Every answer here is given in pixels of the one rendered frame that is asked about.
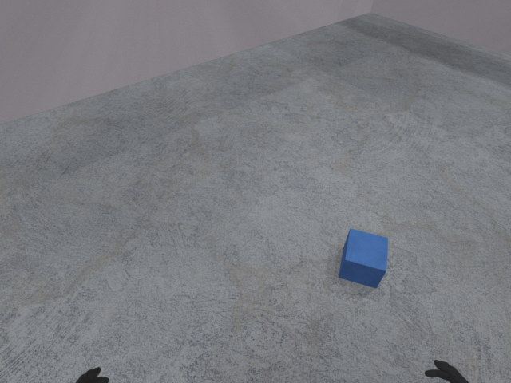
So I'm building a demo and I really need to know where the carton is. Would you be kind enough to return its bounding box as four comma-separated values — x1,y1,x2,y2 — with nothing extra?
339,228,388,289

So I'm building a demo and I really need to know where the right robot hand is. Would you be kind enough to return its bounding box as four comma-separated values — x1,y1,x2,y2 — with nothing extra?
425,360,469,383

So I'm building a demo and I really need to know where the left robot hand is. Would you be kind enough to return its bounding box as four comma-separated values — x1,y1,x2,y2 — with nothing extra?
76,367,109,383

